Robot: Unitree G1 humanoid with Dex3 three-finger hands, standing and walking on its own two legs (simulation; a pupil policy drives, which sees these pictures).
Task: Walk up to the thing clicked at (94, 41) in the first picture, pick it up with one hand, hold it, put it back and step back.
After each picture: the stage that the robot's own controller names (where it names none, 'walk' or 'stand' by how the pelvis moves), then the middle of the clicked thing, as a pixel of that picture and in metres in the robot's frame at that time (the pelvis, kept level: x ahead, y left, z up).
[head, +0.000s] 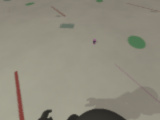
stand; (94, 41) +1.75 -0.08 -0.72
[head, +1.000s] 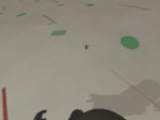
walk; (86, 46) +1.60 +0.22 -0.70
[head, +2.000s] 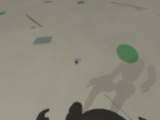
walk; (76, 61) +1.02 +0.33 -0.72
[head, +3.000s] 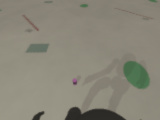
walk; (74, 81) +0.61 +0.24 -0.70
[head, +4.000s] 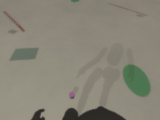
walk; (71, 95) +0.36 +0.19 -0.70
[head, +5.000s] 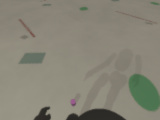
stand; (73, 102) +0.32 +0.20 -0.71
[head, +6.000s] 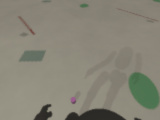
stand; (73, 100) +0.33 +0.19 -0.71
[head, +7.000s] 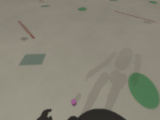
stand; (73, 102) +0.33 +0.20 -0.73
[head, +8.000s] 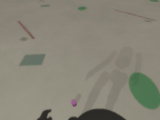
stand; (74, 103) +0.32 +0.20 -0.73
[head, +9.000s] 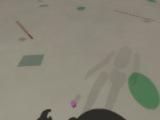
go down; (73, 104) +0.31 +0.20 -0.73
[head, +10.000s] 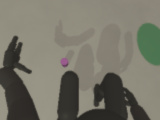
go down; (64, 62) +0.42 +0.20 -0.33
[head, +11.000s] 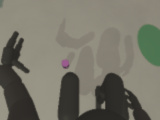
approach; (65, 64) +0.42 +0.19 -0.32
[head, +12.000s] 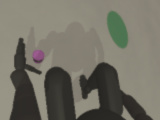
close in; (38, 57) +0.42 +0.23 -0.23
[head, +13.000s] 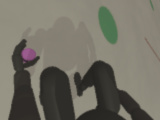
close; (28, 56) +0.41 +0.24 -0.23
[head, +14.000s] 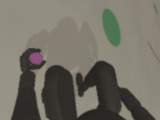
lift; (35, 59) +0.38 +0.22 -0.23
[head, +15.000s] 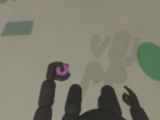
lift; (63, 72) +0.32 +0.18 -0.02
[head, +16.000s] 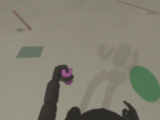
hold; (67, 76) +0.31 +0.17 +0.00
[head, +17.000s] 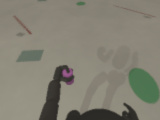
hold; (68, 76) +0.32 +0.17 +0.00
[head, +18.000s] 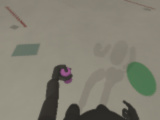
crouch; (66, 75) +0.33 +0.17 -0.03
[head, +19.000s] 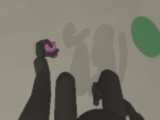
lower; (52, 50) +0.47 +0.22 -0.10
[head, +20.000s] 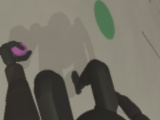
lower; (20, 53) +0.44 +0.25 -0.23
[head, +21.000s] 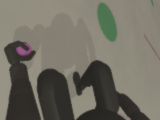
lower; (24, 52) +0.43 +0.25 -0.23
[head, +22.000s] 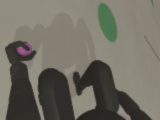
lower; (25, 52) +0.43 +0.24 -0.23
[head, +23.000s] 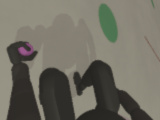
lower; (26, 52) +0.43 +0.24 -0.23
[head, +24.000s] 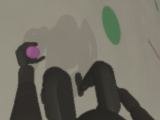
open; (32, 54) +0.41 +0.23 -0.24
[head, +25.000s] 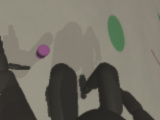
stand; (42, 52) +0.42 +0.22 -0.22
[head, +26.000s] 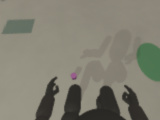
walk; (73, 76) +0.40 +0.17 -0.51
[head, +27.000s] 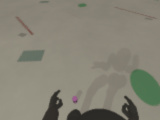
stand; (74, 99) +0.35 +0.17 -0.66
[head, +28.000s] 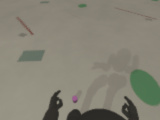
stand; (74, 99) +0.36 +0.17 -0.67
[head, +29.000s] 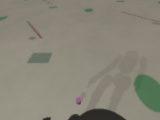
stand; (78, 101) +0.36 +0.16 -0.72
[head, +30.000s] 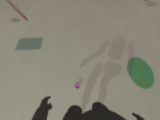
walk; (77, 85) +0.42 +0.11 -0.71
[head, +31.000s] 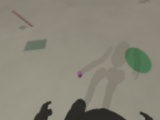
walk; (79, 74) +0.64 +0.19 -0.70
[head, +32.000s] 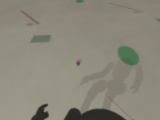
stand; (78, 62) +0.98 +0.21 -0.70
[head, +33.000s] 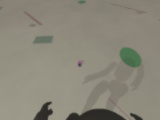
stand; (79, 63) +0.97 +0.19 -0.72
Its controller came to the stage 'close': yes
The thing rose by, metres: 0.71
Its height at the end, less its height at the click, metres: +0.00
